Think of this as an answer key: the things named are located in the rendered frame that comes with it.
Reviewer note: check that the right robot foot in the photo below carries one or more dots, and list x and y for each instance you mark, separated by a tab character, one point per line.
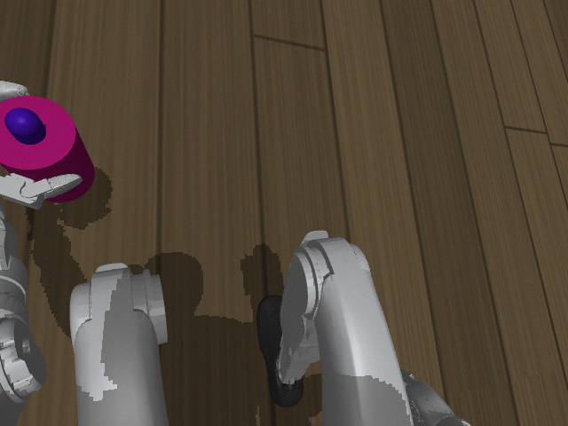
269	336

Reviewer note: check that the bottle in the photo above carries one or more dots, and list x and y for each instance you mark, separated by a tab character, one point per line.
38	140

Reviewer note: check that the left robot arm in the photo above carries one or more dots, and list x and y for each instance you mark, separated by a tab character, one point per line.
22	365

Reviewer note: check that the left robot hand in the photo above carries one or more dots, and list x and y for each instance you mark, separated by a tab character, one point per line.
24	190

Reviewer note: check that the right robot hand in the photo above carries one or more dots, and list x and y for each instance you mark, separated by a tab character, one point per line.
427	407

